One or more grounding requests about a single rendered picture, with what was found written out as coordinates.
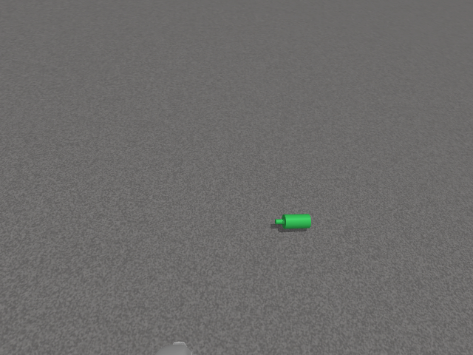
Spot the bottle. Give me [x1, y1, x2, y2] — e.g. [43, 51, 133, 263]
[275, 214, 311, 229]

